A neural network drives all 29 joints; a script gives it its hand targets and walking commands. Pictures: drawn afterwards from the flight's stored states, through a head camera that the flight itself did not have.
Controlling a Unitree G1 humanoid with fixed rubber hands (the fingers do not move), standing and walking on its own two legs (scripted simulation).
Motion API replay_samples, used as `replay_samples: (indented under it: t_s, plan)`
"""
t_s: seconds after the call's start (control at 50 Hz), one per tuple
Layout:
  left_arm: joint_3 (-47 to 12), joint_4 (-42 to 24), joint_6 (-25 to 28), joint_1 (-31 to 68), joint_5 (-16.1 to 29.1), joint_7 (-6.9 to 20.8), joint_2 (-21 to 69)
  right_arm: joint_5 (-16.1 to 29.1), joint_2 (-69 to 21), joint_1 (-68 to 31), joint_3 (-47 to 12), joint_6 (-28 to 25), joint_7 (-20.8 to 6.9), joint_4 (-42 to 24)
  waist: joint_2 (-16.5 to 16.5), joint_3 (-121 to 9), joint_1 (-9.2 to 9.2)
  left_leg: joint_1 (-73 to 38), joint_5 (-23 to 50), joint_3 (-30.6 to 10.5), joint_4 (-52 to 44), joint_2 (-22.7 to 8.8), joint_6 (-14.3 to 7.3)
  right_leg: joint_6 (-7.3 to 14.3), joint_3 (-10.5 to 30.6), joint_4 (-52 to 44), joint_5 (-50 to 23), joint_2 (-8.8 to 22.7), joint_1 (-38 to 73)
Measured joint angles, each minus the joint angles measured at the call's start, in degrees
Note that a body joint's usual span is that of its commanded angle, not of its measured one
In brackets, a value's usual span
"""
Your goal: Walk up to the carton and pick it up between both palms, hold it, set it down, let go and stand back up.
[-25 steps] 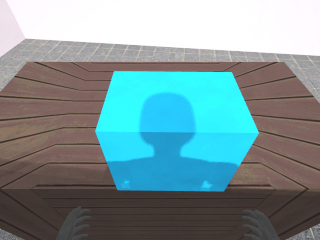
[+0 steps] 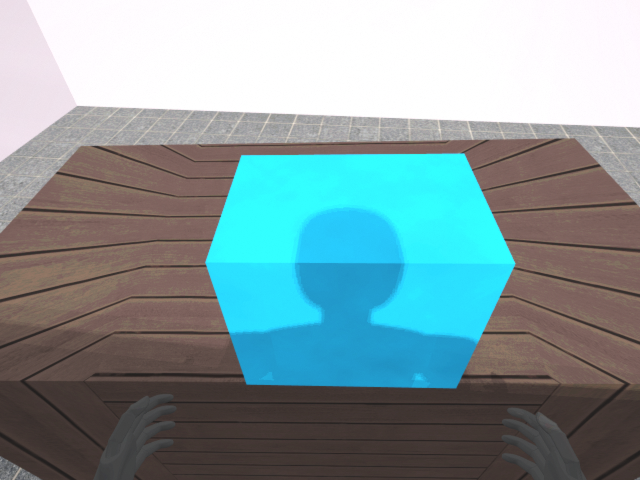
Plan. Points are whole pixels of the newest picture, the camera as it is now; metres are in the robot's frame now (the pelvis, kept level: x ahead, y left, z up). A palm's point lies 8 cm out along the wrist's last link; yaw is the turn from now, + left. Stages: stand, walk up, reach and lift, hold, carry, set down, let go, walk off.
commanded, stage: reach and lift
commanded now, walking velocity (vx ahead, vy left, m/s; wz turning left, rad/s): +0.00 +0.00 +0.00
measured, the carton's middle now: (350, 274) +0.40 +0.00 +0.05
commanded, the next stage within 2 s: none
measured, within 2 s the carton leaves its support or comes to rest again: neither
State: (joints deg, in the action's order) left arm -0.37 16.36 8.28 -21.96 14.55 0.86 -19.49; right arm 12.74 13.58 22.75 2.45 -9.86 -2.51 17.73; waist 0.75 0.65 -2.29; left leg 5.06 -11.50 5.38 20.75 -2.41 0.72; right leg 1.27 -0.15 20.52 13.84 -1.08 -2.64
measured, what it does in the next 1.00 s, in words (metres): stands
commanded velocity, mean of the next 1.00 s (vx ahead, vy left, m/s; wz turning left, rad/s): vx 0.00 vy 0.00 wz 0.00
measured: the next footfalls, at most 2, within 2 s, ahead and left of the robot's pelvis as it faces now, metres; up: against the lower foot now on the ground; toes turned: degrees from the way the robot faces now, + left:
none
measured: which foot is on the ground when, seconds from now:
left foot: down 0.00-1.00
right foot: down 0.00-1.00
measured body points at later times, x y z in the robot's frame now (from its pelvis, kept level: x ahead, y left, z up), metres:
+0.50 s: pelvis +0.00 +0.00 +0.00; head -0.02 +0.00 +0.45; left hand +0.19 +0.25 +0.03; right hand +0.21 -0.24 +0.03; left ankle +0.00 +0.12 -0.75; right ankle -0.03 -0.10 -0.75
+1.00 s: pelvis +0.01 +0.00 +0.00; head +0.01 +0.00 +0.45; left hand +0.27 +0.27 +0.10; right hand +0.27 -0.24 +0.09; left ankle +0.00 +0.12 -0.75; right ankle -0.02 -0.11 -0.75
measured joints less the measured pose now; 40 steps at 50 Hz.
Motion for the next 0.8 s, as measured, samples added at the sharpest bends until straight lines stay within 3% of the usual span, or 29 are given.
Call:
replay_samples:
  t_s: [0.22,0.34,0.54,0.68,0.8]
  plan:
    - [-2.2,-3.3,2.4,1.5,2.8,-1.1,0.6,2.1,0.8,-1.1,0.5,2.1,0.4,-6.8,-1.1,-0.2,-0.25,1.5,0.7,-0.6,0.2,0.6,-0.1,0.0,-0.2,1.6,0.2,0.4,-2.0]
    - [-2.0,-5.5,1.0,2.4,3.0,-1.9,0.6,3.2,0.7,-1.9,0.6,4.3,0.8,-9.0,-1.7,-0.2,-0.56,1.2,1.1,-0.8,-0.6,0.6,-0.1,0.0,-0.1,0.8,-0.2,0.4,-1.6]
    - [-0.5,-15.2,-10.8,4.2,3.6,-3.0,-0.7,5.0,3.8,-3.0,2.2,12.7,1.1,-16.5,-1.1,-1.4,-0.06,0.6,1.5,-1.1,-2.3,1.0,-0.2,-0.2,0.1,-1.3,-0.9,0.5,-0.9]
    - [3.6,-21.5,-19.7,7.6,3.6,-2.0,-1.9,8.2,8.4,-5.6,3.0,18.5,1.2,-20.5,-0.5,-1.4,0.31,-0.5,2.1,-1.2,-4.2,1.1,-0.2,-0.2,0.2,-3.2,-1.5,0.4,0.2]
    - [6.1,-22.2,-23.7,10.7,4.5,-0.6,-2.8,10.1,10.4,-8.0,2.6,22.0,1.5,-22.3,-0.4,-2.0,0.23,0.1,2.5,-1.1,-5.1,1.1,-0.1,-0.1,0.6,-3.6,-1.7,0.3,-0.7]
